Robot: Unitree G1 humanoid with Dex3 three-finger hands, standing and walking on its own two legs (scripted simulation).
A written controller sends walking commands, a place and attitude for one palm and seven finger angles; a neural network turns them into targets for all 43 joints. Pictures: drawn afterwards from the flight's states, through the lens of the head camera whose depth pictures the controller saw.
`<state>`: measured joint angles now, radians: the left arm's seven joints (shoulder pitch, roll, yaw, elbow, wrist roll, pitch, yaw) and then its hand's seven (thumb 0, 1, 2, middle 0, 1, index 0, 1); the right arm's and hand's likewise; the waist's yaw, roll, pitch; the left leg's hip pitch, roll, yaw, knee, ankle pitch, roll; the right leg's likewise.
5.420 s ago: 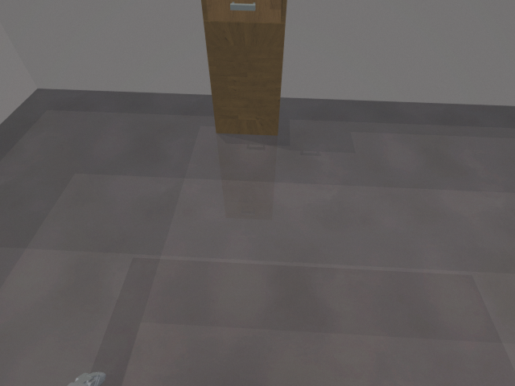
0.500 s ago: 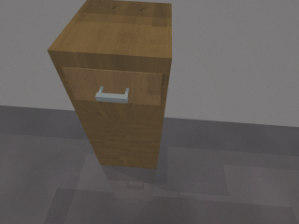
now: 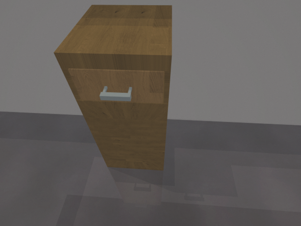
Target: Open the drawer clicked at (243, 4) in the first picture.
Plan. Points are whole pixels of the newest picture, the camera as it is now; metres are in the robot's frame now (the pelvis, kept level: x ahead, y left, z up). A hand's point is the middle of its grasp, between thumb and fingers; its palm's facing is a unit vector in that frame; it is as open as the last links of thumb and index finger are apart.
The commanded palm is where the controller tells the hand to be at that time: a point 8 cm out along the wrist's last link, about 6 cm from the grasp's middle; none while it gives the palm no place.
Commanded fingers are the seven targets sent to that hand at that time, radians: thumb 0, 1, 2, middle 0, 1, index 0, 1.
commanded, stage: come to a stop and stand still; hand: left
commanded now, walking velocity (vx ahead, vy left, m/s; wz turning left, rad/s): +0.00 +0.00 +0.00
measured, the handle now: (116, 92) +0.57 +0.16 +0.00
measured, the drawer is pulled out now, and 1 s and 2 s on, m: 0.00 0.00 0.00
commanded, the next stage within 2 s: look again from close up in 0.36 s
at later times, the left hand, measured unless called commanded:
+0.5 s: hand out of the picture -0.03 +0.21 -0.16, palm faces +0.01 -0.98 -0.21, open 7.4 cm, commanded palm none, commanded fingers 0.00 0.90 0.90 -0.20 -0.30 -0.20 -0.30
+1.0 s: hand out of the picture +0.07 +0.20 -0.17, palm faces +0.02 -0.98 -0.21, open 7.3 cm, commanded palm none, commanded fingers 0.00 0.90 0.90 -0.20 -0.30 -0.20 -0.30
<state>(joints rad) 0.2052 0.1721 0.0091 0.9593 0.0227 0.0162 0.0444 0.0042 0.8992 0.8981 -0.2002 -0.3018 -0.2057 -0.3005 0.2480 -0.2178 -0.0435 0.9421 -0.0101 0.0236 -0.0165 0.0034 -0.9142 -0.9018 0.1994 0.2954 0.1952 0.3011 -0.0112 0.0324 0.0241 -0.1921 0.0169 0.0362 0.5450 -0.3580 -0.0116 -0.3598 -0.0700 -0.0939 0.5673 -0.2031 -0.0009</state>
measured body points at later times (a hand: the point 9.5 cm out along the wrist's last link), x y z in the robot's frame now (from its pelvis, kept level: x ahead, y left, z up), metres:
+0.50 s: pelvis +0.00 +0.04 +0.01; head +0.01 +0.02 +0.46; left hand -0.03 +0.26 -0.14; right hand -0.02 -0.18 -0.16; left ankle -0.04 +0.12 -0.73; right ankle +0.06 -0.12 -0.73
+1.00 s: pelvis +0.04 +0.02 +0.01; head +0.06 +0.01 +0.45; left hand +0.07 +0.25 -0.15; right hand +0.04 -0.19 -0.16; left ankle -0.04 +0.12 -0.73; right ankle +0.06 -0.12 -0.73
